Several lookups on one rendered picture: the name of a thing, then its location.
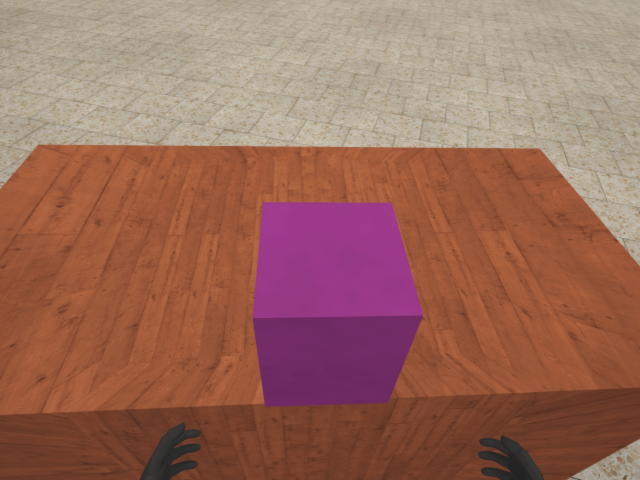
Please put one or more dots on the right robot hand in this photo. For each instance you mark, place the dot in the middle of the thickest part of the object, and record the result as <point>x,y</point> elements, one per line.
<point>519,462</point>

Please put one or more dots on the carton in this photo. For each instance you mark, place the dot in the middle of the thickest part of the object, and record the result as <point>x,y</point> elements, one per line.
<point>335,307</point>

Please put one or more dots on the pedestal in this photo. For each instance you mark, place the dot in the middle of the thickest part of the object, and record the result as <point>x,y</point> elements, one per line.
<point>127,284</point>

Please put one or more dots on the left robot hand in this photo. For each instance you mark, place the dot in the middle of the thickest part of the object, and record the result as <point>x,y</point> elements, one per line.
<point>159,466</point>

